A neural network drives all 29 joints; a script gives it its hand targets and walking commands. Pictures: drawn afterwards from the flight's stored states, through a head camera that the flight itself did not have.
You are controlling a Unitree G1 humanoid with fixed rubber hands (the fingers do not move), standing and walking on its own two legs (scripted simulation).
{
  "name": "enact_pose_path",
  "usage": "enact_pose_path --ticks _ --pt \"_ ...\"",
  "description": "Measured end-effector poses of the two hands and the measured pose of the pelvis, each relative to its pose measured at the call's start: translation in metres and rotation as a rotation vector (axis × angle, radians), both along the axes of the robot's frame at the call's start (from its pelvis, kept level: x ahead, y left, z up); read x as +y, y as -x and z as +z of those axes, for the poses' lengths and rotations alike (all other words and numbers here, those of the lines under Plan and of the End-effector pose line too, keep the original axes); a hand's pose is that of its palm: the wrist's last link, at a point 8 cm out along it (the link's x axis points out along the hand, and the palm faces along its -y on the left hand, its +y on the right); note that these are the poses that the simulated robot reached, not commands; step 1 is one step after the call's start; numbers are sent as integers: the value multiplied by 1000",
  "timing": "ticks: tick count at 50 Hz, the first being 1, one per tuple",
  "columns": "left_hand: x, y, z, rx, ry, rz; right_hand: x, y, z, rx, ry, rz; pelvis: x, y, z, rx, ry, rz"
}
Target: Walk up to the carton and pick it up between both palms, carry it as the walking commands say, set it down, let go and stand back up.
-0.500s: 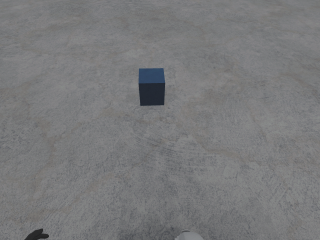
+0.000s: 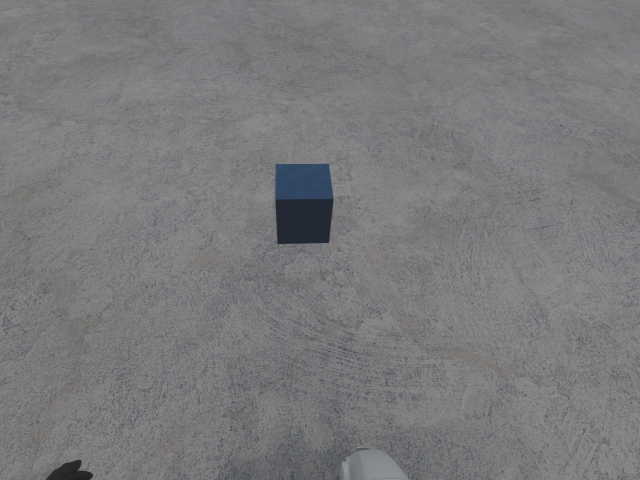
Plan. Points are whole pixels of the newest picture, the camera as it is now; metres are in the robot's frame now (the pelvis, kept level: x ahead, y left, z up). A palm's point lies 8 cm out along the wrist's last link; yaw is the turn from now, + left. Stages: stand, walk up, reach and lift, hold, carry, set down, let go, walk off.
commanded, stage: walk up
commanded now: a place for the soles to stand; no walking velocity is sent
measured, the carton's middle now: (302, 204) +1.18 -0.06 -0.61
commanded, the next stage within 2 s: none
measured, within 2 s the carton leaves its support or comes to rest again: neither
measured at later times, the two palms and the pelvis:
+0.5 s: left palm (38, 413) +0.26 +0.36 -0.10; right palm (497, 382) +0.26 -0.30 -0.10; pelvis +0.18 +0.03 -0.01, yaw +1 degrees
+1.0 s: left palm (94, 309) +0.40 +0.32 -0.07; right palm (479, 290) +0.43 -0.33 -0.11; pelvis +0.34 -0.01 +0.00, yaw +0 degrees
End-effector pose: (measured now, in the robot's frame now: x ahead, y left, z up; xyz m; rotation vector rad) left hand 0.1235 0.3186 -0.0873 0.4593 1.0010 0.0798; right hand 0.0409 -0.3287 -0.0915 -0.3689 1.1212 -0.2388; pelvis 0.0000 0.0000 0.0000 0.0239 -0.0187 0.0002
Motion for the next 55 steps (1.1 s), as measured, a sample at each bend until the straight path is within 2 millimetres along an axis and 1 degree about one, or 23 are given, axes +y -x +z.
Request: enact_pose_path --ticks 2,5,9,11,14,17,19,22,23,25,28,33,36,39,41,44,46,51,53,55 --pt "-10 -18 2 -10 -1 -10 -7 -12 -3 2 -6 -8 -7 -14 -1 -1 -8 -2" --pt "-20 -37 1 -36 -10 1 -18 -40 -13 2 -16 6 -20 -36 -7 -11 -21 -2" --pt "-24 -40 7 -21 -2 74 -18 -83 -15 14 -31 60 -22 -63 -1 -7 -17 -1" --pt "-21 -41 10 -8 -5 109 -15 -105 -14 13 -36 88 -20 -76 2 -8 -15 -1" --pt "-10 -47 12 8 -14 150 -8 -136 -13 5 -37 118 -15 -97 3 -15 -10 -1" --pt "5 -59 11 21 -22 173 2 -167 -11 -7 -34 138 -6 -120 3 -25 -3 1" --pt "17 -71 7 29 -23 182 10 -188 -8 -19 -28 145 3 -137 1 -32 6 2" --pt "37 -99 -4 36 -18 176 23 -214 -8 -43 -6 140 19 -163 -6 -44 27 2" --pt "41 -112 -9 38 -16 164 26 -219 -9 -52 4 130 24 -171 -10 -45 32 0" --pt "43 -136 -13 48 -7 133 31 -222 -8 -49 8 95 29 -185 -10 -37 28 8" --pt "38 -170 -14 51 8 85 33 -225 1 -36 13 49 30 -203 -4 -22 27 11" --pt "26 -218 -10 39 15 34 22 -239 7 -18 23 10 23 -233 0 -10 17 11" --pt "14 -245 -6 22 8 18 12 -254 3 -14 16 -1 13 -253 -1 -13 4 11" --pt "2 -266 -2 7 -10 23 -2 -278 -6 -11 -1 2 -1 -275 -4 -21 -15 10" --pt "-4 -273 -1 -5 -18 43 -9 -299 -14 -5 -12 24 -10 -289 -8 -21 -19 8" --pt "-10 -273 6 4 -16 99 -10 -332 -16 7 -27 73 -14 -307 -2 -11 -20 7" --pt "-9 -273 11 12 -20 133 -9 -353 -15 9 -33 103 -14 -319 1 -9 -22 7" --pt "4 -282 15 36 -34 190 0 -399 -14 -7 -35 144 -8 -349 3 -22 -15 6" --pt "12 -290 13 48 -36 200 5 -415 -12 -14 -33 150 -2 -363 3 -28 -10 7" --pt "21 -302 9 58 -33 204 11 -429 -9 -19 -24 148 5 -377 2 -34 -1 6"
